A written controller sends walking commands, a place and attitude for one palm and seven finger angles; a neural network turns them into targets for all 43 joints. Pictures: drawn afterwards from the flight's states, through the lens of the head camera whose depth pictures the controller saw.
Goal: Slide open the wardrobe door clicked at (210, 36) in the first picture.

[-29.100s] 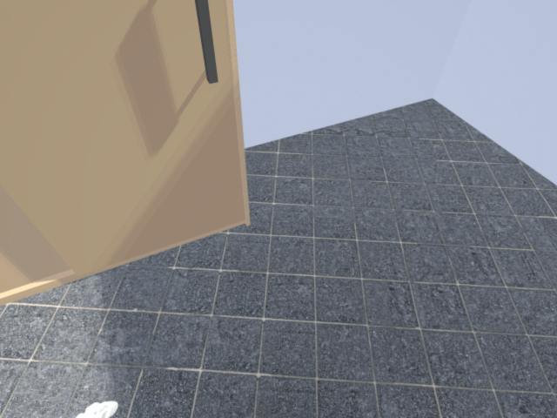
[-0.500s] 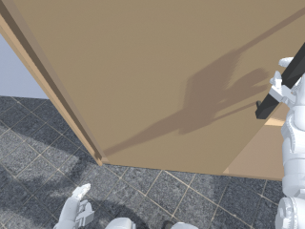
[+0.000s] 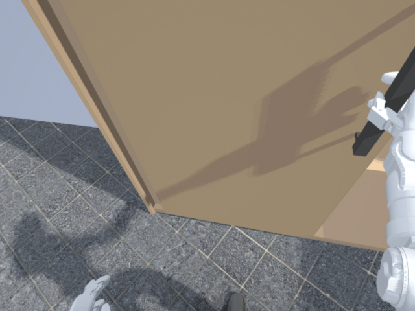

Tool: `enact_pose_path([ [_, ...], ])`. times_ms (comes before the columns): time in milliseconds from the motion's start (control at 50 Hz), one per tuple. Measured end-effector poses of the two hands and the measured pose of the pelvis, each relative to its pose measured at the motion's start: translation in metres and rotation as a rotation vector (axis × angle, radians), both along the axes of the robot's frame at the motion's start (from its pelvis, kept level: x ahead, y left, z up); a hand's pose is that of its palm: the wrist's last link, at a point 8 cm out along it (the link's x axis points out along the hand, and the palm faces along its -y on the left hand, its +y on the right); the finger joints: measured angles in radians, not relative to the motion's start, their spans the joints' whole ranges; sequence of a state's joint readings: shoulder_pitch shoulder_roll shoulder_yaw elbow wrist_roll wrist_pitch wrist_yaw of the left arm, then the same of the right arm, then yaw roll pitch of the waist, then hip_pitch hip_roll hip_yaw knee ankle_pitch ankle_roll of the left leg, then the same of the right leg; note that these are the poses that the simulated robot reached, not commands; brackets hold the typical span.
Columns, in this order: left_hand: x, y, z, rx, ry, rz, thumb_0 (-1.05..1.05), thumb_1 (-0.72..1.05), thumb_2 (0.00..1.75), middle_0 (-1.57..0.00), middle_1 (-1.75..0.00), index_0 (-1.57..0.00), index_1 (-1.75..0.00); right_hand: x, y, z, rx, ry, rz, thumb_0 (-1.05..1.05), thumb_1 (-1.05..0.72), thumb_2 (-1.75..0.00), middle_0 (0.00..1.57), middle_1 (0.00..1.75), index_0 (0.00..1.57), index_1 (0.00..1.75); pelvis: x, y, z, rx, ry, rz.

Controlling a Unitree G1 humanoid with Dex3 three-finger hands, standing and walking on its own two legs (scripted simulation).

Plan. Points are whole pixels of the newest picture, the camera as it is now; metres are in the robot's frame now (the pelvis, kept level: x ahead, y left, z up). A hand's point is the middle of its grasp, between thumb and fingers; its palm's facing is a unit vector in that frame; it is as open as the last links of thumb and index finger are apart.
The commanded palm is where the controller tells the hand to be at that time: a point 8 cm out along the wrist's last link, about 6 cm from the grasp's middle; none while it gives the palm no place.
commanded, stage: stop walking and hold the door there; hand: right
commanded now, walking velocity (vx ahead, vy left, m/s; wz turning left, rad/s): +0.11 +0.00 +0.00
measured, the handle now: (394, 88) +0.49 -0.31 +0.15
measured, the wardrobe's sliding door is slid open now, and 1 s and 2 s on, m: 0.62 0.62 0.61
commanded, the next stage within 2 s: loosen the grip on the handle in 1.00 s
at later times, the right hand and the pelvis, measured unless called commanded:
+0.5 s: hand (378, 115) +0.45 -0.28 +0.13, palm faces +0.25 +0.96 -0.11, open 6.2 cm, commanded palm +0.41 -0.30 +0.12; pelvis +0.01 -0.06 -0.03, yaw +1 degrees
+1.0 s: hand (381, 116) +0.44 -0.28 +0.13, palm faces +0.12 +0.99 -0.08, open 6.4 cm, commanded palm +0.42 -0.31 +0.12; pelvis +0.01 -0.12 -0.01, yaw +2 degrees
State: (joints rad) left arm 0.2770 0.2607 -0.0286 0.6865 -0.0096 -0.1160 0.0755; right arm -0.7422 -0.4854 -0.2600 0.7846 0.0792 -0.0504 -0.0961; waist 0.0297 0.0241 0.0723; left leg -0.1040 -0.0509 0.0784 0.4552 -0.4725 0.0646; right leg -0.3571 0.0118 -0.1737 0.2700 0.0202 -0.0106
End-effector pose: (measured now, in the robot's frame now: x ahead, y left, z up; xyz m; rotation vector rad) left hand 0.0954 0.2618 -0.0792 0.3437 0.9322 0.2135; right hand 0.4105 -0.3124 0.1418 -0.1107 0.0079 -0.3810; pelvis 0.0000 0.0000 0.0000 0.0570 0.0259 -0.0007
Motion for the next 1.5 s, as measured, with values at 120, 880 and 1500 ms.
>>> enact_pose_path([
  [120, -0.026, 0.011, -0.020, 0.028, 0.051, 0.080, 0.01, 0.90, 0.90, -0.20, -0.30, -0.20, -0.30, 0.001, -0.003, -0.002, -0.031, -0.027, 0.020, -0.06, -0.72, -0.79, 0.41, 1.35, 0.24, 1.40, 0.004, -0.010, -0.016, -0.003, -0.040, 0.007],
  [880, 0.047, -0.175, -0.039, -0.167, -0.021, -0.027, 0.01, 0.90, 0.90, -0.20, -0.30, -0.20, -0.30, 0.006, -0.021, -0.014, -0.012, -0.199, 0.287, -0.05, -0.67, -0.77, 0.43, 1.39, 0.23, 1.36, 0.008, -0.127, -0.017, -0.012, -0.033, 0.031],
  [1500, -0.125, -0.032, -0.034, 0.014, 0.135, 0.230, 0.01, 0.91, 0.90, -0.20, -0.30, -0.19, -0.30, -0.002, -0.027, -0.001, -0.048, -0.112, 0.205, -0.01, 0.33, -0.32, 0.38, 1.32, 0.22, 1.28, -0.034, -0.080, -0.030, -0.047, 0.069, 0.059],
])
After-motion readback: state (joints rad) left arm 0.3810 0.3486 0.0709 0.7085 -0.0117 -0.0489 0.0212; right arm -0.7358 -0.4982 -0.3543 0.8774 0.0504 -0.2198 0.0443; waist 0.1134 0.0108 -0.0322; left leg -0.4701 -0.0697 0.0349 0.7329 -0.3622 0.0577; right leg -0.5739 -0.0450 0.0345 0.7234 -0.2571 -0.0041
